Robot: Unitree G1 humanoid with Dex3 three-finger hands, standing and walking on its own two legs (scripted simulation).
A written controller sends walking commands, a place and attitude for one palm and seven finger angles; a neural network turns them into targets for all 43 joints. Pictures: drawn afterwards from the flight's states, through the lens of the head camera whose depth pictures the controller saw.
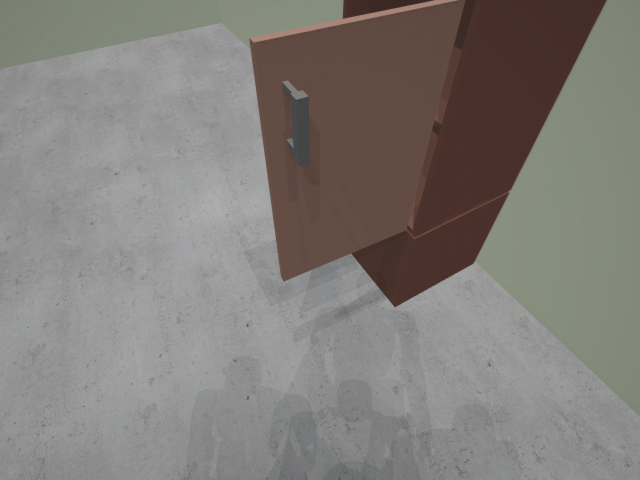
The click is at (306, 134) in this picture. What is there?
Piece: cupboard door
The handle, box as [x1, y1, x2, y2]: [282, 80, 309, 165]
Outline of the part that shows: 287,80 282,82 282,87 291,98 293,138 286,139 287,144 294,153 294,159 299,165 309,162 308,96 302,90 297,91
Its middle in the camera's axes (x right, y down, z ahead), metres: -0.04 -0.19 +0.63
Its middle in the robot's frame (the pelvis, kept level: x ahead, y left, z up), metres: +0.61 +0.08 +0.12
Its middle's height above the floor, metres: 0.89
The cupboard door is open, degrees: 87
